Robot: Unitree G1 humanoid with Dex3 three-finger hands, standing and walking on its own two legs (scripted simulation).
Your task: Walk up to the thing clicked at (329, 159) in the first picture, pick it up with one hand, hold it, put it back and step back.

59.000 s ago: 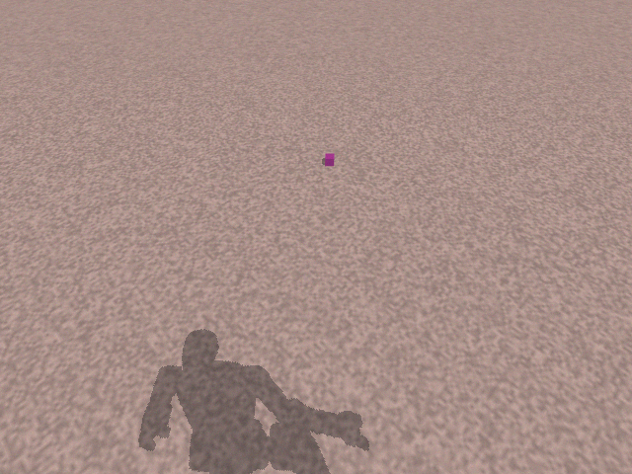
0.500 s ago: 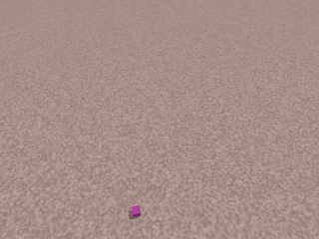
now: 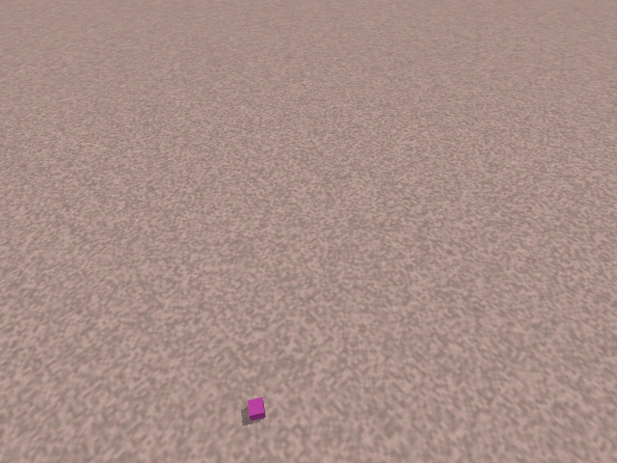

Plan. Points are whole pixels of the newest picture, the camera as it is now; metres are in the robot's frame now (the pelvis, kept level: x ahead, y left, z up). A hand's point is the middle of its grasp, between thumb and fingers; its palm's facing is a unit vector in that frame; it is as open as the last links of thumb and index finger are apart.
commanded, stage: stand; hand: left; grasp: from above
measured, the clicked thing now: (256, 409) +0.45 +0.18 -0.76
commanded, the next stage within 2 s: step back in 1.22 s
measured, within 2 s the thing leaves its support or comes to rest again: neither
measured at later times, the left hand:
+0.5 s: hand out of the picture +0.08 +0.24 -0.16, palm faces +0.01 -0.94 -0.34, open 7.3 cm
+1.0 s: hand out of the picture +0.09 +0.24 -0.15, palm faces +0.00 -0.94 -0.34, open 7.3 cm
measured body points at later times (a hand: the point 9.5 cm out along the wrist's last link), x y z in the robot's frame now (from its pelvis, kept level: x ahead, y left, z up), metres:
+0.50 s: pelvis +0.01 +0.00 +0.00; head +0.01 -0.01 +0.45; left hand +0.08 +0.29 -0.13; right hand +0.09 -0.30 -0.14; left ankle +0.01 +0.13 -0.75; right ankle +0.01 -0.12 -0.75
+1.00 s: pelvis +0.01 -0.01 +0.00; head +0.02 -0.01 +0.45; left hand +0.09 +0.29 -0.13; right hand +0.08 -0.30 -0.14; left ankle +0.01 +0.13 -0.75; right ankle +0.01 -0.12 -0.75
